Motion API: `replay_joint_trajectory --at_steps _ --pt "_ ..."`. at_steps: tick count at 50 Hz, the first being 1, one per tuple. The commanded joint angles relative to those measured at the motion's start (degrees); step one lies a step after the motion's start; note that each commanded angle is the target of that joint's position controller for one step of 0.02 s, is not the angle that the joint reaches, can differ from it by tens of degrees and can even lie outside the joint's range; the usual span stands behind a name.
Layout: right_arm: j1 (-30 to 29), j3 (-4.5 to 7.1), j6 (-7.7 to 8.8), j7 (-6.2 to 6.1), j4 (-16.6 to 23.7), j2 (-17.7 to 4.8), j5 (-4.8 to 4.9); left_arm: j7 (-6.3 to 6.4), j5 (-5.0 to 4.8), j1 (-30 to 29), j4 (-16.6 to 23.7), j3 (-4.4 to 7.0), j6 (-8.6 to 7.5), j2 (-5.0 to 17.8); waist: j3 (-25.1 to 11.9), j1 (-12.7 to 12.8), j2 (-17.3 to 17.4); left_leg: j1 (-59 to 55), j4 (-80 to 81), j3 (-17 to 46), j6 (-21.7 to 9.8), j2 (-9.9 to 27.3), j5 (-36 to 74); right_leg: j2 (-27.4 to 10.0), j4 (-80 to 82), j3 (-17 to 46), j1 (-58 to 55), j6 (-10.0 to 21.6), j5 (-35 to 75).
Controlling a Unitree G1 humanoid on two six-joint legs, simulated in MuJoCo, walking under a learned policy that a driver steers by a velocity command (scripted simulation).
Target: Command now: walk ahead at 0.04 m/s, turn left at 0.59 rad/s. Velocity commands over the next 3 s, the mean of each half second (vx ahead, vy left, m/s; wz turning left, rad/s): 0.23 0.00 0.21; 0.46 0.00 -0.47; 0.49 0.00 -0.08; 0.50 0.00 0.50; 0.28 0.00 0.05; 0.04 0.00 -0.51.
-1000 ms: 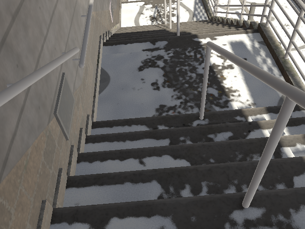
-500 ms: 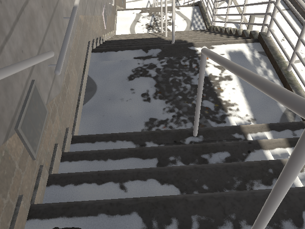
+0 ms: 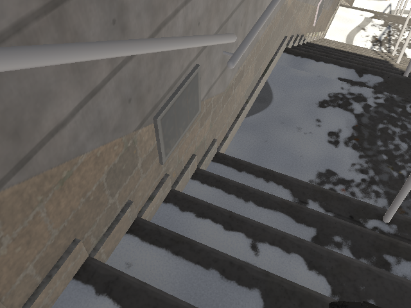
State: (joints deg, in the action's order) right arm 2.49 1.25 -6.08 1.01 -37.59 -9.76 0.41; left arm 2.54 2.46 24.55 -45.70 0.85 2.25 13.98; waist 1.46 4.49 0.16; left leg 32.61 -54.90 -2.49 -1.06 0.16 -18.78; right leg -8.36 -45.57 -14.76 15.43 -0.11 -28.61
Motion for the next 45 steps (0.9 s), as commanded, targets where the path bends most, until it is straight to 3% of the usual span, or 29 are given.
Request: replay_joint_trajectory --at_steps 1,2,3,4,6,9,12,15,19,21,22,23,24,25,26,27,28,29,30,31,32,33,34,35,36,38,40,42,45 --pt "7.2 2.73 2.07 0.23 1.8 -6.2 1.55 -0.20 0.33 2.4 2.1 3.35 1.32 11.5 -3.0 -5.7 -4.9 -21.5 17.1 -1.5 -2.4 -5.2 -5.9 -7.2 -4.1 6.1 6.0 5.9 28.8" --pt "9.3 3.57 3.91 -0.30 1.8 -10.6 1.83 -0.77 0.88 3.7 3.9 2.54 1.26 7.6 -7.1 -5.8 7.4 -31.2 20.5 16.5 -5.2 4.2 13.4 -3.2 -23.2 4.0 17.2 2.3 7.1" --pt "13.6 5.54 4.53 -0.30 3.1 -20.4 1.97 -1.32 -0.39 -3.0 12.1 1.32 0.68 3.8 -13.8 -7.6 19.4 -38.4 28.0 45.6 -17.8 22.3 48.9 8.6 -34.0 10.2 33.4 -1.5 -14.9" --pt "18.3 5.25 4.99 -0.46 0.9 -18.1 2.27 -0.99 -0.37 -11.3 13.3 1.52 0.52 6.1 -13.1 -11.8 11.5 -32.6 30.4 45.0 -20.8 20.9 41.0 6.9 -33.8 20.2 32.4 -2.1 -11.4" --pt "6.8 3.86 3.23 -2.39 1.3 -12.9 -0.23 -0.62 -1.04 -10.9 12.7 1.24 -0.23 5.9 -5.0 -4.2 9.4 -23.1 30.9 33.2 -16.6 13.0 18.9 5.9 -27.5 19.9 31.3 -3.3 -1.0" --pt "3.0 2.99 1.78 -2.58 2.6 -9.6 -0.39 -2.11 0.20 -5.7 9.2 1.76 0.50 7.0 -7.3 -1.8 8.3 -10.7 34.8 23.5 -14.4 5.5 3.4 7.3 -30.1 15.1 18.8 -3.6 9.5" --pt "7.9 3.47 3.09 -1.74 -1.5 -10.5 -0.35 -3.77 -0.07 -3.5 6.3 1.27 -0.20 6.3 -6.5 -2.0 4.3 -9.8 36.4 23.5 -14.2 6.5 0.2 7.1 -31.5 16.1 15.6 -3.3 16.0" --pt "11.3 3.76 4.12 -1.47 -3.6 -11.3 -0.30 -4.52 -0.32 -8.9 7.5 0.89 -0.46 6.2 -2.6 -4.1 3.6 -13.8 38.6 22.8 -13.6 7.7 -5.8 6.6 -22.2 17.3 19.1 -2.3 13.9" --pt "12.2 4.44 5.81 -1.06 -5.3 -13.3 -1.83 -4.63 0.31 -8.8 5.4 1.67 -0.81 7.2 -1.9 -6.3 5.3 -15.0 36.8 23.4 -13.8 12.0 -4.7 6.9 -19.7 19.1 13.6 0.5 14.0" --pt "12.4 4.02 6.43 -1.21 -5.0 -12.7 -1.52 -4.47 -0.92 -9.8 6.8 1.14 -0.41 5.8 -0.4 -6.0 5.1 -13.5 36.7 20.6 -12.5 11.5 -9.8 6.8 -7.5 18.2 12.1 1.6 3.7" --pt "10.1 4.40 6.82 -1.25 -5.3 -13.5 -2.19 -4.08 0.09 -7.5 5.4 1.58 -0.22 6.3 -1.7 -5.3 6.1 -11.7 34.3 21.1 -12.4 13.0 -4.8 6.4 -12.8 16.8 6.4 2.3 8.7" --pt "9.5 4.31 7.01 -1.32 -5.1 -13.6 -2.23 -3.79 -0.04 -5.4 5.2 1.71 -0.18 6.4 -2.4 -4.1 5.5 -9.9 32.3 20.2 -11.7 13.5 -2.7 6.2 -10.3 16.4 3.5 3.0 5.9" --pt "9.9 4.21 6.31 -1.46 -5.2 -14.1 -1.78 -3.72 -1.25 -4.9 5.8 1.32 -0.24 4.7 -0.4 -3.1 5.9 -7.1 30.7 15.0 -10.2 10.6 -3.1 8.9 2.9 12.8 -0.6 3.4 -5.8" --pt "4.1 4.66 6.44 -1.32 -5.5 -14.6 -1.91 -2.94 0.11 5.5 1.3 1.89 -0.41 5.2 -2.8 1.6 5.0 -1.9 19.4 10.7 -8.0 8.9 5.7 9.8 3.3 10.1 -13.9 4.1 9.0" --pt "1.3 3.89 6.13 -1.19 -3.8 -11.6 -2.57 -3.13 0.17 16.3 -2.9 2.80 -0.58 6.7 -1.6 6.5 -5.1 4.8 -0.2 3.5 -5.6 2.7 6.6 11.7 12.8 14.1 -20.1 5.6 3.7" --pt "2.9 2.47 6.49 -1.18 -2.2 -6.9 -3.53 -3.83 -2.28 18.5 -3.4 3.22 -1.96 11.2 5.2 3.3 -20.9 24.3 -18.5 -1.3 -2.4 -5.2 -16.6 -1.6 16.2 41.0 -21.6 8.8 22.5" --pt "4.3 2.40 7.29 -1.21 -1.3 -8.4 -3.52 -3.79 -4.59 18.1 -2.0 2.62 -2.52 10.7 5.3 0.5 -15.3 31.7 -18.7 2.4 -1.7 -4.7 -15.3 -6.2 20.0 51.5 -23.1 11.2 44.8" --pt "1.3 1.45 8.02 -0.97 -1.0 -6.9 -3.08 -2.81 -3.48 19.3 -3.7 4.35 -3.23 14.4 6.1 1.4 -14.2 31.5 -18.8 4.3 -0.6 -3.3 -14.0 -8.4 27.6 60.6 -17.8 14.3 23.6" --pt "-1.5 1.97 8.05 -1.25 -1.7 -9.2 -2.44 -2.07 -2.78 14.7 -2.9 4.18 -3.35 12.7 9.7 -0.8 -6.5 30.3 -17.4 5.3 0.1 -1.0 -7.6 -7.6 27.3 56.7 -12.7 14.9 17.4" --pt "1.2 2.47 7.60 -1.45 -3.7 -11.3 -3.45 -1.94 -2.34 11.4 -2.2 4.15 -3.47 12.1 9.0 -2.8 -3.9 28.0 -15.3 6.9 0.7 1.9 -0.6 -6.1 22.3 51.7 -12.3 13.5 25.3" --pt "2.5 2.72 6.90 -0.80 -5.3 -12.1 -3.35 -2.19 -1.36 10.6 -1.9 4.45 -4.24 12.2 7.5 -3.4 -3.3 22.4 -11.3 3.5 1.0 1.7 6.5 -2.7 19.9 43.9 -10.1 10.9 35.9" --pt "1.8 2.22 6.16 -0.25 -5.8 -10.4 -3.40 -2.02 -2.08 11.1 -2.1 4.20 -4.62 10.7 6.1 -3.1 -4.9 17.4 -9.8 1.8 1.3 0.9 11.4 -0.6 18.7 40.7 -7.5 10.0 41.1" --pt "-0.7 1.69 5.89 -0.03 -5.4 -9.9 -3.15 -1.60 -3.57 11.2 -3.6 3.77 -5.04 8.2 4.4 -3.3 -4.3 14.4 -5.3 4.8 1.1 1.5 19.7 2.5 16.7 38.0 -6.8 8.4 36.3" --pt "-3.1 1.47 5.98 0.72 -4.6 -9.7 -2.41 -1.57 -3.34 9.9 -2.9 3.69 -5.96 8.0 4.3 -3.6 -4.5 11.0 4.1 2.8 0.6 -0.5 27.6 5.5 17.8 36.1 -3.7 7.9 30.8" --pt "-6.2 0.70 6.48 1.60 -4.5 -8.1 -3.44 -1.34 -4.45 8.0 -3.0 3.43 -6.34 6.0 3.6 -2.8 -5.3 4.9 11.4 1.2 0.3 -1.7 37.8 8.1 16.5 33.4 0.8 8.5 25.9" --pt "-6.1 -0.34 6.56 1.56 -5.0 -4.3 -3.03 -0.92 -4.96 6.5 -3.3 3.07 -6.20 5.1 1.2 -2.0 -6.9 -6.9 15.9 0.2 -1.3 -3.8 45.9 9.5 15.7 32.9 7.1 8.3 23.8" --pt "-5.9 -0.60 6.64 0.24 -4.0 -4.7 -2.67 -0.84 -4.61 8.4 -3.9 2.74 -5.61 4.2 1.3 -0.6 -6.3 -8.4 20.1 1.2 -1.6 -3.8 43.7 9.6 11.2 33.9 5.2 8.7 25.1" --pt "-8.0 -0.50 7.03 -1.07 -2.7 -4.6 -2.16 -0.60 -2.37 11.5 -5.1 2.48 -4.52 3.7 2.5 2.7 -4.8 -10.5 26.2 0.6 -0.8 -4.6 39.9 10.7 6.6 33.9 2.9 8.2 24.4" --pt "-1.5 -0.44 8.50 -2.37 -3.6 -3.7 -1.51 1.67 -0.33 12.1 -6.9 2.22 -3.51 3.2 2.3 1.7 -1.8 -14.8 40.6 6.1 -0.1 -0.6 41.6 13.6 -10.2 34.7 -4.8 8.5 21.4"
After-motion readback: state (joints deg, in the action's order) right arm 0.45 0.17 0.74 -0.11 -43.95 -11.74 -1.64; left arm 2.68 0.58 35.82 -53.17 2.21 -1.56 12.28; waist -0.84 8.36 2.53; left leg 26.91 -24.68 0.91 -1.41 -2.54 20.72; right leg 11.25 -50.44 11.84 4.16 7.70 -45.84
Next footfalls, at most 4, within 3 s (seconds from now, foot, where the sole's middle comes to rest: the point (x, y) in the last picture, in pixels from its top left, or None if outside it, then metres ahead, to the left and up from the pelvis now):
0.04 left None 0.10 0.11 -0.74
0.52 right None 0.06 -0.12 -0.74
0.94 left None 0.39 -0.01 -0.91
1.42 right None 0.58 -0.30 -1.07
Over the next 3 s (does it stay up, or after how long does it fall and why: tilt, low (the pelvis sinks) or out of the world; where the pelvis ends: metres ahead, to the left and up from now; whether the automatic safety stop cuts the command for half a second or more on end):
stays up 1.06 -0.24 -0.65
